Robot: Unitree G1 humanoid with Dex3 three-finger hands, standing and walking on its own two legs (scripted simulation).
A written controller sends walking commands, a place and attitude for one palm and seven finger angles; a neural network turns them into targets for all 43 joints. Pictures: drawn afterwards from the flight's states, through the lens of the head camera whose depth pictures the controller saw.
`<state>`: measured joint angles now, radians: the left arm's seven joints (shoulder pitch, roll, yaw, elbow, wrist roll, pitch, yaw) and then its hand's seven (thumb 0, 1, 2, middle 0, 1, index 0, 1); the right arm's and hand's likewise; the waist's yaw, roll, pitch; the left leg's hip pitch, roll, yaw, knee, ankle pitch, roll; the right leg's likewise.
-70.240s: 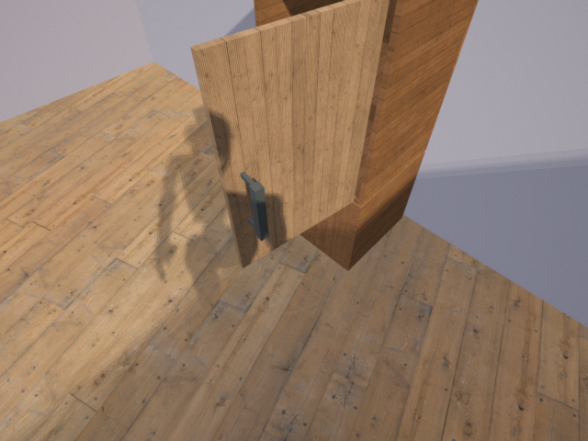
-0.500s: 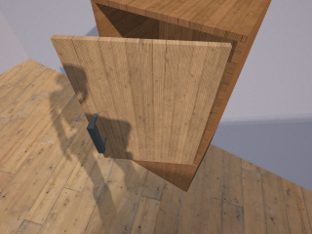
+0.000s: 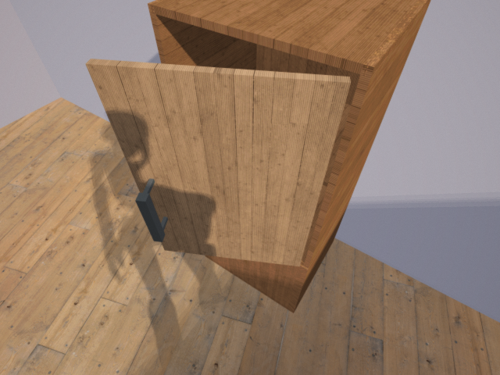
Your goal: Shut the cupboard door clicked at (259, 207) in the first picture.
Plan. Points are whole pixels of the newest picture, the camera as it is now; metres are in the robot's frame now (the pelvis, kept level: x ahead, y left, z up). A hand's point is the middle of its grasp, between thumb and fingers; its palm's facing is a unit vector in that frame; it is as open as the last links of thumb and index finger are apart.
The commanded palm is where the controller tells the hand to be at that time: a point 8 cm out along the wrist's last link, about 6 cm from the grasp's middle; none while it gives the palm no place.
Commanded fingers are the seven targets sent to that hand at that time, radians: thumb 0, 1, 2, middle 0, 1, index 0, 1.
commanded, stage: come to a stop and stand still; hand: left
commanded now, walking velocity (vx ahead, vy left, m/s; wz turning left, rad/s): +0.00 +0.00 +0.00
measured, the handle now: (154, 211) +0.47 +0.26 -0.10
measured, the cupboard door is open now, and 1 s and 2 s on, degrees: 26 26 26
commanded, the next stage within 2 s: look again from close up in 0.18 s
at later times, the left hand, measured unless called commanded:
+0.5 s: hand out of the picture -0.01 +0.18 -0.18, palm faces +0.01 -0.98 -0.22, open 7.4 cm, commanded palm none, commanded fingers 0.00 0.90 0.90 -0.20 -0.30 -0.20 -0.30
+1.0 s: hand out of the picture +0.09 +0.22 -0.12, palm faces +0.18 -0.96 -0.20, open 7.3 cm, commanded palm +0.09 +0.26 -0.08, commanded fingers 0.00 0.90 0.90 -0.29 -0.40 -0.29 -0.40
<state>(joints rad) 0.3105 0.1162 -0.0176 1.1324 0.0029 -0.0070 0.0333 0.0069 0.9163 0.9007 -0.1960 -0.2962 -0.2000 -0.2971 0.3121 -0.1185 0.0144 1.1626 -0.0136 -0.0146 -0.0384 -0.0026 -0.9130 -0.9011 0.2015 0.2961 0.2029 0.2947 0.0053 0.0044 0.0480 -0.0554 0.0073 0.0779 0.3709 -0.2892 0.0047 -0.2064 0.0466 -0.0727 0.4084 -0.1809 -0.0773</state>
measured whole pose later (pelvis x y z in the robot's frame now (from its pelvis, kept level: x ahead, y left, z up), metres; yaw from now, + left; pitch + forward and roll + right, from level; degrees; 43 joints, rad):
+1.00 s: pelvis +0.00 +0.03 -0.01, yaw +0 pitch +0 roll +1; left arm 0.47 0.16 0.02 0.47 -0.10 0.02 0.07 0.02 0.93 0.90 -0.20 -0.30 -0.21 -0.30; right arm 0.38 -0.18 0.03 0.96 0.01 -0.21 -0.08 0.00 -0.91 -0.90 0.21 0.30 0.21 0.30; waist -0.01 0.01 0.02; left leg -0.16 -0.05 0.08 0.51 -0.35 0.05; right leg -0.33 -0.01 -0.05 0.57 -0.25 -0.03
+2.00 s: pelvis -0.06 +0.05 -0.12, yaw +2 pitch +18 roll -3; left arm 0.43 0.26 0.12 -0.04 -0.28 -0.44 -0.31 0.02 0.90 0.90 -1.03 -1.21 -1.03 -1.21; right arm 0.24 -0.28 -0.01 0.47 0.02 -0.21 -0.04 0.01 -0.91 -0.90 0.20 0.30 0.21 0.30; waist -0.02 0.00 -0.16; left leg -1.00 -0.02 0.04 1.32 -0.63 0.08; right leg -1.08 -0.04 -0.12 1.21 -0.44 -0.03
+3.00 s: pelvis -0.05 +0.03 -0.12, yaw +3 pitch +19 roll -3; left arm 0.37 0.28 0.15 0.00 -0.30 -0.42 -0.36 0.02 0.90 0.90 -1.30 -1.50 -1.30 -1.50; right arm 0.23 -0.25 0.03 0.44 0.02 -0.16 -0.03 0.01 -0.91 -0.90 0.21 0.30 0.21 0.30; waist -0.01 0.02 -0.17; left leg -1.02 -0.01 0.01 1.33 -0.64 0.06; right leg -1.10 -0.02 -0.14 1.23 -0.46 -0.05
